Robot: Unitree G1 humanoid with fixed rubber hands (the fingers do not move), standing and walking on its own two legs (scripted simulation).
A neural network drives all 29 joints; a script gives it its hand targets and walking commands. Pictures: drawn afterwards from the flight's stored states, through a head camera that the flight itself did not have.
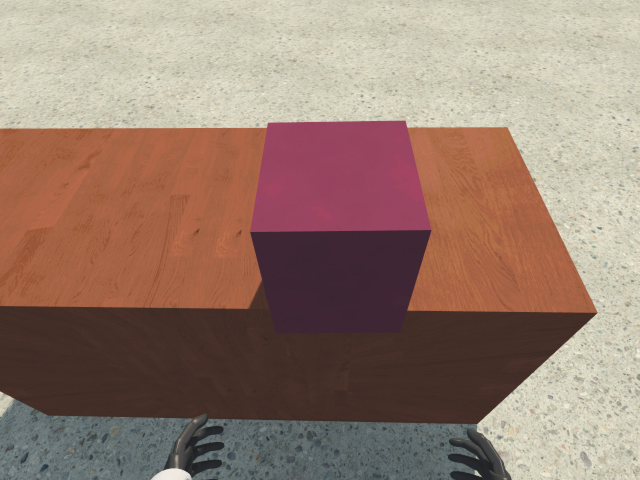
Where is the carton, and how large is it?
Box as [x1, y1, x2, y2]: [250, 121, 430, 332]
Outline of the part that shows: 405,121 268,123 250,232 275,332 400,331 430,233 429,221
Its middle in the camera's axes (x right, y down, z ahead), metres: +0.02 -0.01 +0.59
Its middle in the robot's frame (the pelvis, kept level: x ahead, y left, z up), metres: +0.46 +0.01 +0.02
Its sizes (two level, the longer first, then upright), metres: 0.210 0.200 0.250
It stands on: a pedestal, 0.68 m high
